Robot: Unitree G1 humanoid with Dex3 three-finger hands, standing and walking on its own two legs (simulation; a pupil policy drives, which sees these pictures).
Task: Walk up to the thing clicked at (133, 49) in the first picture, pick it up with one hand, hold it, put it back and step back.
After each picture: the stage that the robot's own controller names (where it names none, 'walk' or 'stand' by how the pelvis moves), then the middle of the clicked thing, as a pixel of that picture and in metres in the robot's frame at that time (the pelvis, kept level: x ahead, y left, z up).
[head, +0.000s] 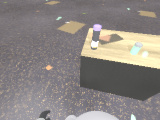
stand; (136, 48) +0.75 -0.43 +0.01
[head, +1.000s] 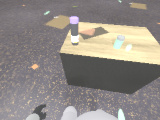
rise first; (118, 42) +0.73 -0.22 +0.05
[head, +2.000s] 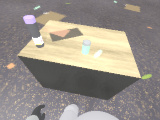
rise first; (86, 47) +0.59 +0.10 +0.04
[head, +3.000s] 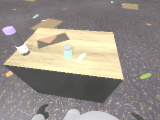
stand; (67, 51) +0.54 +0.23 +0.03
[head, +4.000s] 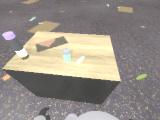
stand; (67, 55) +0.54 +0.23 +0.01
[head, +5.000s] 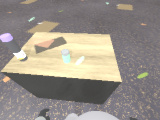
stand; (66, 56) +0.52 +0.23 +0.01
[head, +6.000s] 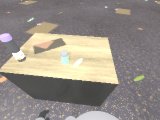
stand; (64, 57) +0.52 +0.24 +0.00
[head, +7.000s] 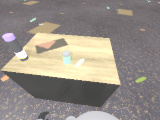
stand; (66, 57) +0.52 +0.23 +0.00
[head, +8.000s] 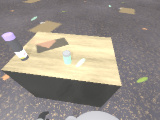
rise first; (67, 57) +0.51 +0.22 +0.00
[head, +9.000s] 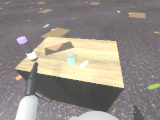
rise first; (71, 59) +0.53 +0.23 +0.01
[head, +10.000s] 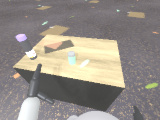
go down; (71, 58) +0.53 +0.23 +0.01
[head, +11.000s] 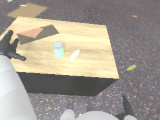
go down; (58, 49) +0.52 +0.22 +0.03
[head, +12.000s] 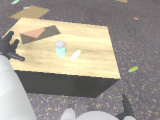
approach; (60, 49) +0.53 +0.21 +0.04
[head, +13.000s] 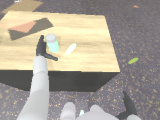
close in; (52, 43) +0.53 +0.24 +0.08
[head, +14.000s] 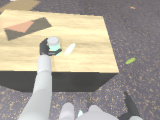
lift; (54, 46) +0.50 +0.21 +0.08
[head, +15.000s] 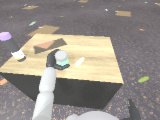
lift; (62, 60) +0.35 +0.18 +0.17
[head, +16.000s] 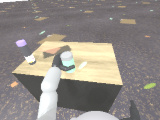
lift; (68, 62) +0.32 +0.15 +0.21
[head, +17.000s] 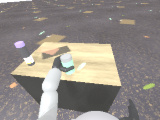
hold; (68, 64) +0.33 +0.15 +0.19
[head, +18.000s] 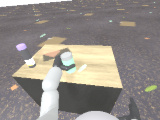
crouch; (68, 62) +0.32 +0.15 +0.21
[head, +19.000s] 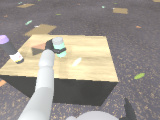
crouch; (59, 47) +0.45 +0.21 +0.19
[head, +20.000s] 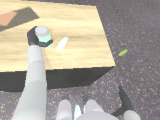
lower; (44, 37) +0.54 +0.22 +0.09
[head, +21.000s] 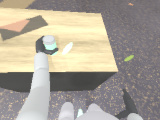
lower; (50, 45) +0.50 +0.22 +0.08
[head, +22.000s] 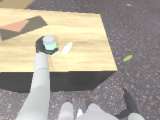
lower; (50, 45) +0.50 +0.22 +0.08
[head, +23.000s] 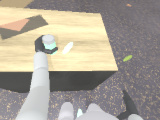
lower; (50, 45) +0.50 +0.22 +0.08
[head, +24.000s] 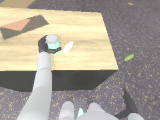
open; (53, 44) +0.51 +0.20 +0.08
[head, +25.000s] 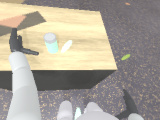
rise; (51, 43) +0.50 +0.21 +0.08
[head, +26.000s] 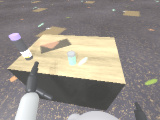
sink last; (71, 58) +0.50 +0.20 +0.05
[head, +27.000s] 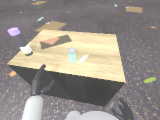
stand; (72, 55) +0.51 +0.20 +0.04
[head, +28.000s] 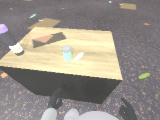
stand; (67, 53) +0.51 +0.21 +0.06
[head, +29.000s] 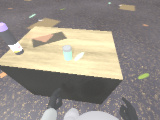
stand; (67, 53) +0.51 +0.21 +0.07
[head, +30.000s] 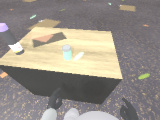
stand; (67, 52) +0.51 +0.21 +0.07
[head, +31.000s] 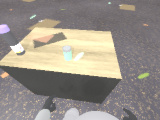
stand; (67, 53) +0.51 +0.21 +0.06
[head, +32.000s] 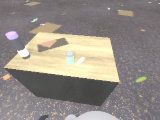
walk; (70, 58) +0.52 +0.20 +0.01
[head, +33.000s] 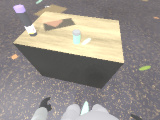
walk; (76, 37) +0.67 +0.17 +0.04
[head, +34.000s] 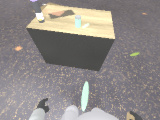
walk; (78, 21) +0.97 +0.20 +0.02
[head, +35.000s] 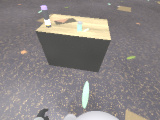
stand; (79, 26) +1.09 +0.21 +0.01
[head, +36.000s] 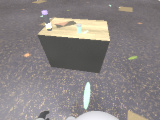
stand; (79, 28) +1.10 +0.21 +0.00
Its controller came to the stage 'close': yes
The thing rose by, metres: 0.23
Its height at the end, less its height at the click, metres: +0.00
